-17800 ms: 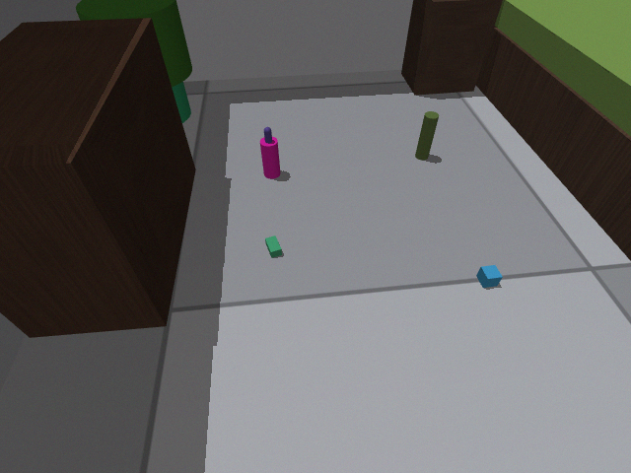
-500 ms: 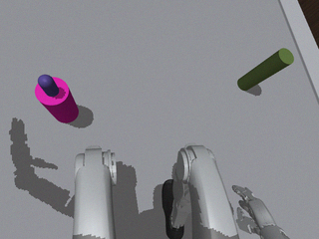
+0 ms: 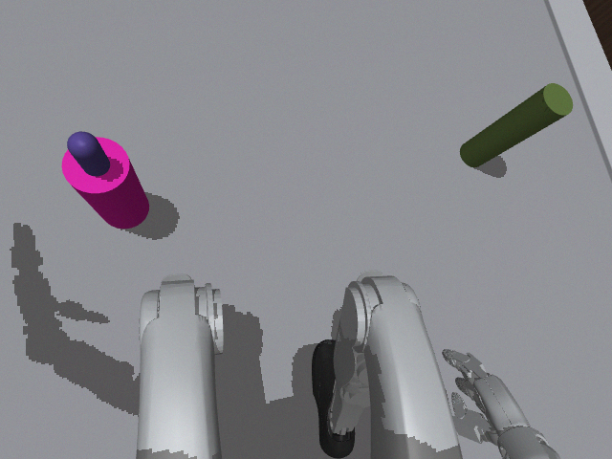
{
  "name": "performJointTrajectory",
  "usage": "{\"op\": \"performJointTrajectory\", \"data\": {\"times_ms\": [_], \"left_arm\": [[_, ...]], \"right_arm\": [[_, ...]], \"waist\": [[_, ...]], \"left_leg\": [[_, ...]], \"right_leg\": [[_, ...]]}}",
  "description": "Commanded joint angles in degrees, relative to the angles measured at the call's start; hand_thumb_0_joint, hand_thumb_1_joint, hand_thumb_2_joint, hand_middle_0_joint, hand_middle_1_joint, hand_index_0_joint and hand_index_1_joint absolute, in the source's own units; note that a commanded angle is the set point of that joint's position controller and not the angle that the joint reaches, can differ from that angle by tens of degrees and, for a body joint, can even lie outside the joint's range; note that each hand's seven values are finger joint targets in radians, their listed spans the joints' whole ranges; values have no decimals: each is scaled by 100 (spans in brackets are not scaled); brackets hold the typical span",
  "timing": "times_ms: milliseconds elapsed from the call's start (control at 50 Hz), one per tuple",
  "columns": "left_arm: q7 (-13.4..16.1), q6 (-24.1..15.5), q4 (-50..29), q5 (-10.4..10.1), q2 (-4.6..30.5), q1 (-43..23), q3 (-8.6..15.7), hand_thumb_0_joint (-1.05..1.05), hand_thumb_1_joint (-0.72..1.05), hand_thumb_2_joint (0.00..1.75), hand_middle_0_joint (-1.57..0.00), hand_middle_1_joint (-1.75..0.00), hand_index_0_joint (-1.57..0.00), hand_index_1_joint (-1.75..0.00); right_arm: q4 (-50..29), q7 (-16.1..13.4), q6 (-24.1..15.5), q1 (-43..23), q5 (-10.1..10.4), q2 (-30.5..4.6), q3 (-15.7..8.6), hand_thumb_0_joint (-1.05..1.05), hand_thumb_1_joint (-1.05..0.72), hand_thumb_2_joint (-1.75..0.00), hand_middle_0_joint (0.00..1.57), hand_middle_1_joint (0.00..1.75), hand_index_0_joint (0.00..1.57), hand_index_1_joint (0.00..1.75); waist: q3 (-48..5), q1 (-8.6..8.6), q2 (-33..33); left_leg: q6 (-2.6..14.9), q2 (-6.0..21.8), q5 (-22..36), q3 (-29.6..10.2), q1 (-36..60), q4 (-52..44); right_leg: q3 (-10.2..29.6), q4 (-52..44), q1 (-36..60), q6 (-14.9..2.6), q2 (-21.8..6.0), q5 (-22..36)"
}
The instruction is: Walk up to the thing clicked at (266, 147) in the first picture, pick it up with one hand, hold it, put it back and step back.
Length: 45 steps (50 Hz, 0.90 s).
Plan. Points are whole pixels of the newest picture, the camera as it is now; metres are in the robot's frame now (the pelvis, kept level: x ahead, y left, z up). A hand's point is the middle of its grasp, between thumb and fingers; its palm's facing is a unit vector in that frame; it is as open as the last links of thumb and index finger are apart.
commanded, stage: approach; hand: left
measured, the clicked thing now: (107, 180) +0.49 +0.29 -0.23
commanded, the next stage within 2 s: close in in 0.40 s
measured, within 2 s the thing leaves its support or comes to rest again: neither
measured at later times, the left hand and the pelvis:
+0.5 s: hand (20, 206) +0.42 +0.37 -0.19, palm faces +0.29 -0.96 +0.06, open 17.6 cm; pelvis +0.00 +0.01 -0.06, yaw -5 degrees
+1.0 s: hand (71, 198) +0.45 +0.32 -0.21, palm faces +0.35 -0.94 -0.01, open 17.6 cm; pelvis -0.01 +0.02 -0.08, yaw -7 degrees
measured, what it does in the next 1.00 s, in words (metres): lowers itself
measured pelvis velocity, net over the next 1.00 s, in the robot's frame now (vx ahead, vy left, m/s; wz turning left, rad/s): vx -0.01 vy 0.02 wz -0.13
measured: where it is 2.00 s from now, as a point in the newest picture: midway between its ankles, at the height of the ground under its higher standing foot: (262, 427)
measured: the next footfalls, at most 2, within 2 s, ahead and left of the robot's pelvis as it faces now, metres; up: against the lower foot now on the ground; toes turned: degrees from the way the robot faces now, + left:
none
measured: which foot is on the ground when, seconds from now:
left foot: down 0.00-1.00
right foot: down 0.00-1.00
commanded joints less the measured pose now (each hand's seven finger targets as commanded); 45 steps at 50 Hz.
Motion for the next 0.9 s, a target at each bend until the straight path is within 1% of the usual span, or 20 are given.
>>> {"op": "performJointTrajectory", "data": {"times_ms": [0,20,60,80,160,180,240,280,300,320,340,360,420,500,560,620,640,720,800,880], "left_arm": [[185,-717,-856,29,2125,-1073,110,0,-61,1,-5,-6,-7,-5],[247,-847,-929,81,2301,-1075,236,0,-61,3,-5,-7,-6,-6],[326,-1060,-559,86,2077,-750,172,0,-61,4,-5,-8,-6,-7],[407,-1219,-819,82,2308,-765,399,0,-61,4,-4,-9,-6,-8],[479,-1727,-681,22,2389,-740,521,0,-61,6,-4,-11,-6,-10],[449,-1831,-479,19,2138,-716,299,0,-61,5,-4,-11,-6,-10],[421,-2107,-224,27,2131,-780,108,0,-61,6,-4,-13,-6,-11],[417,-2219,145,7,1832,-778,-168,0,-61,6,-4,-14,-7,-12],[479,-2339,-327,12,2098,-1137,-69,0,-61,8,-3,-14,-6,-12],[532,-2357,68,29,1865,-1021,-230,0,-61,8,-3,-16,-6,-13],[625,-2441,-149,38,2059,-1213,-130,0,-61,7,-3,-16,-7,-13],[700,-2477,148,74,1802,-1170,-355,0,-61,8,-3,-17,-7,-14],[999,-2667,363,286,1625,-1192,-653,0,-61,9,-4,-18,-7,-15],[1522,-2940,767,553,1476,-1096,-860,0,-61,6,-4,-15,-8,-11],[1989,-3202,778,610,1499,-1195,-768,0,-61,5,-4,-14,-9,-10],[2398,-3448,789,633,1449,-1150,-656,0,-61,5,-4,-14,-9,-10],[2531,-3531,687,689,1599,-1156,-566,0,-61,5,-4,-14,-9,-10],[2904,-3655,596,991,1696,-1031,-603,0,-61,6,-5,-14,-9,-10],[3051,-3658,478,1032,1256,-1124,-948,0,-61,7,-4,-14,-9,-11],[3115,-3613,582,935,721,-1119,-1343,0,-61,6,-4,-14,-9,-10]], "right_arm": [[-85,-46,-109,708,-152,-1393,-452,0,-86,-89,20,30,20,30],[-127,-34,-87,639,-208,-1403,-420,0,-86,-89,20,30,20,30],[-82,2,-13,533,-282,-1416,-319,0,-87,-89,20,30,20,30],[-128,22,35,449,-341,-1462,-295,0,-87,-89,20,30,20,30],[-221,78,227,223,-532,-1545,-82,0,-87,-89,20,30,20,30],[-166,88,263,194,-575,-1537,-17,0,-88,-89,20,30,20,30],[-155,95,338,-2,-707,-1620,121,0,-87,-89,20,30,20,30],[-200,105,392,-109,-784,-1690,223,0,-88,-89,20,30,20,30],[-179,102,409,-130,-833,-1723,253,0,-87,-89,20,30,20,30],[-148,118,447,-156,-861,-1739,309,0,-88,-89,20,30,20,30],[-268,116,456,-248,-901,-1778,358,0,-88,-89,20,30,20,30],[-197,137,501,-249,-941,-1759,426,0,-88,-89,20,30,20,30],[-307,157,588,-474,-1054,-1818,534,0,-88,-89,20,30,20,30],[-396,238,771,-616,-1234,-1868,716,0,-89,-89,20,30,20,30],[-511,320,873,-802,-1323,-1907,830,0,-89,-89,20,30,20,30],[-592,411,956,-859,-1429,-1920,948,0,-89,-89,20,30,20,30],[-609,424,984,-925,-1460,-1950,951,0,-89,-89,20,30,20,30],[-612,473,1131,-1022,-1585,-2012,946,0,-89,-89,20,30,20,30],[-678,518,1231,-1060,-1651,-2014,955,0,-90,-89,20,30,20,30],[-625,568,1249,-945,-1655,-1947,948,0,-90,-89,20,30,20,30]], "waist": [[-3307,-8,1784],[-3321,36,1873],[-3129,39,1911],[-3229,142,1990],[-3408,-20,2131],[-3332,-156,2052],[-3198,-292,2032],[-3096,-468,2042],[-3166,-463,2303],[-3058,-524,2283],[-3105,-548,2370],[-3000,-625,2387],[-2675,-757,2451],[-2296,-878,2420],[-1976,-933,2370],[-2044,-987,2352],[-2036,-947,2388],[-1874,-963,2710],[-1629,-1196,2776],[-1590,-1383,2286]], "left_leg": [[186,94,489,455,2547,-1441],[173,105,605,457,2548,-1357],[136,111,702,403,2547,-1297],[108,134,798,358,2680,-1273],[71,190,1319,289,2833,-937],[79,193,1284,268,2738,-866],[84,238,1095,210,2598,-677],[61,263,926,136,2644,-620],[35,275,964,107,2722,-605],[21,276,933,74,2776,-571],[9,293,995,34,2788,-517],[-2,289,1023,27,2772,-456],[-30,301,951,-66,2699,-410],[-74,325,1062,-185,2628,-319],[-77,344,773,-274,2437,-308],[-77,358,940,-315,2516,-200],[-79,370,881,-328,2501,-189],[-149,421,857,-448,2687,-311],[-169,438,586,-555,2562,-393],[-42,377,401,-478,2130,-165]], "right_leg": [[-422,-931,1222,-425,193,370],[-434,-856,1269,-426,198,456],[-493,-709,1213,-440,202,497],[-520,-608,1174,-444,207,575],[-628,-355,1437,-431,254,946],[-641,-358,1500,-413,265,941],[-697,-282,1460,-385,316,894],[-791,-246,1380,-373,340,813],[-824,-183,1398,-382,340,883],[-853,-149,1272,-379,346,834],[-909,-98,1332,-378,358,930],[-920,-63,1314,-372,351,962],[-1026,26,1164,-382,362,955],[-1177,143,1115,-375,403,1066],[-1269,162,1093,-353,433,885],[-1308,153,1389,-296,475,1064],[-1310,173,1372,-293,486,1012],[-1370,280,1240,-297,482,1008],[-1432,317,1130,-295,485,932],[-1370,138,1322,-236,530,949]]}}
